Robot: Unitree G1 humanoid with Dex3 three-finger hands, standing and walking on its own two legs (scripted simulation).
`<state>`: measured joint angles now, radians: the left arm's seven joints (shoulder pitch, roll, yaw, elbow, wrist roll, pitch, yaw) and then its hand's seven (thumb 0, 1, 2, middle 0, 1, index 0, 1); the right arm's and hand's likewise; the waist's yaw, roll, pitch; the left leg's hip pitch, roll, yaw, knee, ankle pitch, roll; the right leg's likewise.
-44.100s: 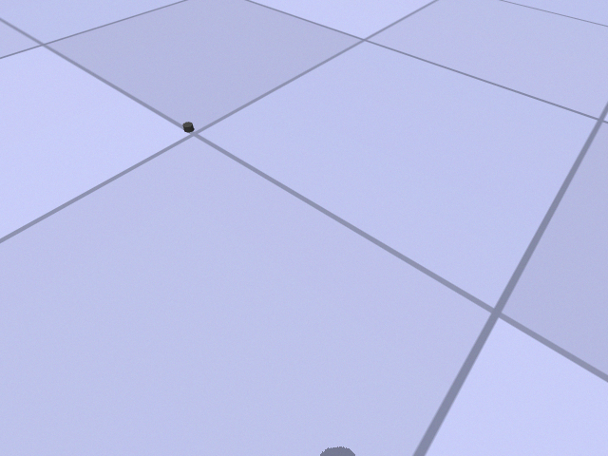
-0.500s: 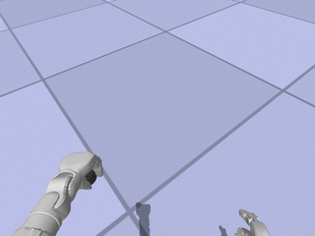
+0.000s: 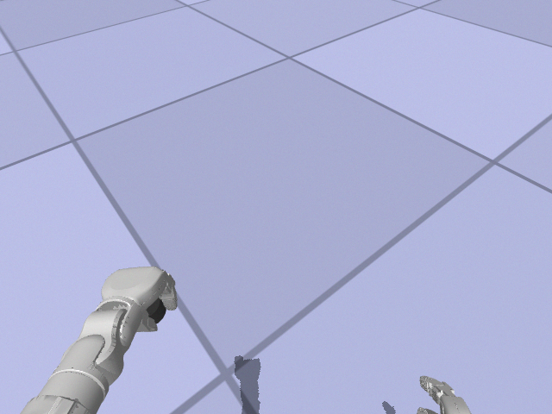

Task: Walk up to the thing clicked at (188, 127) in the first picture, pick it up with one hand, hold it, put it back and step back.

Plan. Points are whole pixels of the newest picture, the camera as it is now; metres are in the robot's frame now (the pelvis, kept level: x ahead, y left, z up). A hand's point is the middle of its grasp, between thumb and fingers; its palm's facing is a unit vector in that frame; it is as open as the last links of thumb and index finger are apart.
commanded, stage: crouch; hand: left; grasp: from above
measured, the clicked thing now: (147, 307) +0.32 +0.24 -0.07
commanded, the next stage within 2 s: none
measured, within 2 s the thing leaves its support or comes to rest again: neither
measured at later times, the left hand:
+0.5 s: hand (170, 334) +0.33 +0.23 -0.20, palm faces -0.40 +0.05 -0.91, open 6.0 cm
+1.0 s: hand (199, 346) +0.39 +0.23 -0.44, palm faces -0.46 -0.01 -0.89, open 5.9 cm
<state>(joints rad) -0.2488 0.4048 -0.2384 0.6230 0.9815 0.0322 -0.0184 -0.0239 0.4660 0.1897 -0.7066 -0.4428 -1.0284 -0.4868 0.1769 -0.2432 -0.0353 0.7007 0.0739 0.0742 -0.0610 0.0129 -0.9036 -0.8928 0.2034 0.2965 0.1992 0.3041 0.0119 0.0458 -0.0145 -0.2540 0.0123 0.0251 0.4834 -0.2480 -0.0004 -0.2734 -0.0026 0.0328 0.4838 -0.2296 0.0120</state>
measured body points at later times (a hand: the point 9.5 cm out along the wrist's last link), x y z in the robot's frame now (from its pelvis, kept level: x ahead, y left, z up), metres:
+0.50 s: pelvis -0.05 +0.00 -0.10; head +0.06 +0.02 +0.33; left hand +0.35 +0.23 -0.15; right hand +0.06 -0.29 -0.22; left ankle +0.00 +0.12 -0.74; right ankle +0.01 -0.13 -0.74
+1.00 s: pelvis -0.07 +0.01 -0.29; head +0.14 +0.04 +0.10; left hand +0.41 +0.22 -0.39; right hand -0.03 -0.26 -0.41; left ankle +0.00 +0.12 -0.74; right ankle +0.01 -0.13 -0.74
